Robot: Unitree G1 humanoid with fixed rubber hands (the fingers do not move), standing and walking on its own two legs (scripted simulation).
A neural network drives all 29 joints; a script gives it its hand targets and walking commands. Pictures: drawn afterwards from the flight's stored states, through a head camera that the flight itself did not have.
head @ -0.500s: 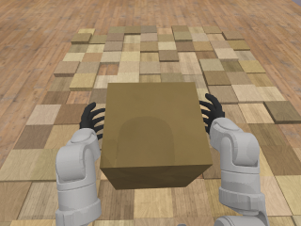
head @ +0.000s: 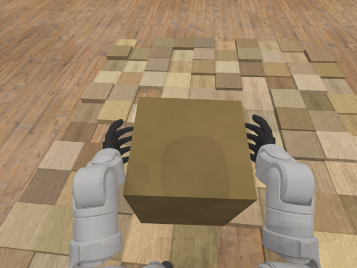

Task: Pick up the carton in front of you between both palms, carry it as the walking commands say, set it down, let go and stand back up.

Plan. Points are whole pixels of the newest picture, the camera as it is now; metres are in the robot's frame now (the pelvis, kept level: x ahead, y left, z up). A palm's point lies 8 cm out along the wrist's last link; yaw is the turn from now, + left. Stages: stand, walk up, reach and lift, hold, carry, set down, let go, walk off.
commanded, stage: carry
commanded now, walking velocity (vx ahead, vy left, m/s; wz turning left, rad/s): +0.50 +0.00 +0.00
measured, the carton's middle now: (185, 168) +0.34 +0.01 +0.04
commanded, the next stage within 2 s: none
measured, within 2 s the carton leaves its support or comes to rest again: neither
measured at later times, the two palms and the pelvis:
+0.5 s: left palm (140, 78) +0.58 +0.14 +0.12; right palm (250, 75) +0.58 -0.16 +0.12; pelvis +0.25 +0.00 +0.00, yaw +0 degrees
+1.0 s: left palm (137, 68) +0.64 +0.16 +0.11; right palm (239, 64) +0.64 -0.14 +0.12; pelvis +0.31 +0.00 +0.00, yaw +0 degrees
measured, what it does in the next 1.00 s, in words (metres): walks ahead: left foot, then right foot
